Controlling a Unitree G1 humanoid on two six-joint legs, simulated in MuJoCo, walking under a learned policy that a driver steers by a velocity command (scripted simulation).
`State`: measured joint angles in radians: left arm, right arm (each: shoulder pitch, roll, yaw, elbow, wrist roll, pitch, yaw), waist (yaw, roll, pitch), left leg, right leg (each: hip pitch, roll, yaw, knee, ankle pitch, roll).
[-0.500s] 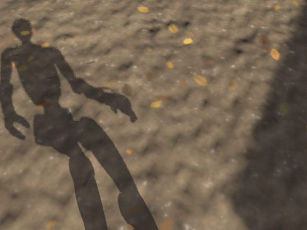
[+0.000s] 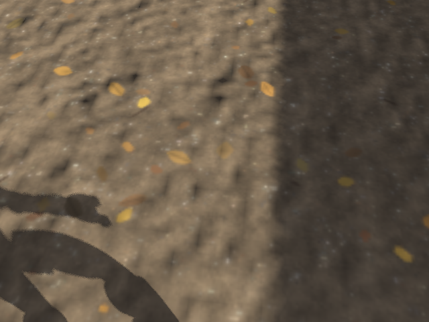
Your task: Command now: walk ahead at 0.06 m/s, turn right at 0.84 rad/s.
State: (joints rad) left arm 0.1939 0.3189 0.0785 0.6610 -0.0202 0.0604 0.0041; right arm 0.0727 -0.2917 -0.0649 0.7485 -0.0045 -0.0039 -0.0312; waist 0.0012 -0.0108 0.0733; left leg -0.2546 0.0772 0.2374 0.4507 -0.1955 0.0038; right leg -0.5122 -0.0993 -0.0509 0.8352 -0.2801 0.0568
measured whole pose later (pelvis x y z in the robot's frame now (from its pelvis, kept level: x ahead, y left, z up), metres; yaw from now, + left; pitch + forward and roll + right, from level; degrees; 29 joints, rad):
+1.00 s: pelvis +0.05 -0.02 +0.00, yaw +1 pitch +2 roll +0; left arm 0.19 0.27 0.09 0.64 0.02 0.00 0.04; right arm 0.15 -0.37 -0.13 0.69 0.04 0.06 -0.01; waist 0.00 0.04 0.04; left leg -0.55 -0.01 -0.09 1.12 -0.40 -0.09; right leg -0.20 0.03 -0.06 0.42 -0.26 -0.05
